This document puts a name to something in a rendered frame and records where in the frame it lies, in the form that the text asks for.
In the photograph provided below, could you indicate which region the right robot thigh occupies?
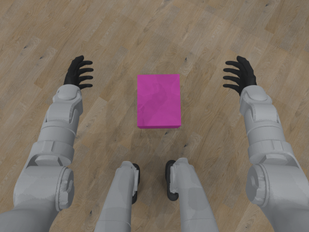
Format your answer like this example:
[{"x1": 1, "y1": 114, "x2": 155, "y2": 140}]
[{"x1": 170, "y1": 162, "x2": 219, "y2": 232}]

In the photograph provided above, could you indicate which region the robot left hand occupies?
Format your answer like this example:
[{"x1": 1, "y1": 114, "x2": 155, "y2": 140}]
[{"x1": 64, "y1": 55, "x2": 94, "y2": 90}]

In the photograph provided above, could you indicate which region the robot left upper arm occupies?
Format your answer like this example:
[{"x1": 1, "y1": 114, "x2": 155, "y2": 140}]
[{"x1": 0, "y1": 166, "x2": 74, "y2": 232}]

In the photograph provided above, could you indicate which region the robot right hand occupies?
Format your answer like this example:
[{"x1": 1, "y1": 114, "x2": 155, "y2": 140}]
[{"x1": 223, "y1": 56, "x2": 257, "y2": 96}]

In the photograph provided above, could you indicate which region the carton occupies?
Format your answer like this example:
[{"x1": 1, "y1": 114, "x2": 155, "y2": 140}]
[{"x1": 137, "y1": 74, "x2": 181, "y2": 129}]

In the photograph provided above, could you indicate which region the robot left forearm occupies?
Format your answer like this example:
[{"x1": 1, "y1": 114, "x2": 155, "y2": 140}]
[{"x1": 13, "y1": 84, "x2": 83, "y2": 206}]

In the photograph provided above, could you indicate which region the robot right foot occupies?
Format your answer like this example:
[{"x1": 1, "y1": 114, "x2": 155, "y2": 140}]
[{"x1": 165, "y1": 160, "x2": 179, "y2": 201}]

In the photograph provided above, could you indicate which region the robot right forearm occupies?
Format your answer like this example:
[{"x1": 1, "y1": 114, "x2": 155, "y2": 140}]
[{"x1": 239, "y1": 85, "x2": 309, "y2": 186}]

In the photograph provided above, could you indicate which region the robot right upper arm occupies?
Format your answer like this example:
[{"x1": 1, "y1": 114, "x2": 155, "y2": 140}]
[{"x1": 245, "y1": 163, "x2": 309, "y2": 232}]

